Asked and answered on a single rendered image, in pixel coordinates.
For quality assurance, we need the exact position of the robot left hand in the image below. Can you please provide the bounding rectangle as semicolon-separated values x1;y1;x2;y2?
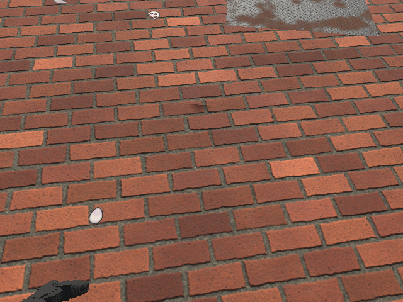
22;280;89;302

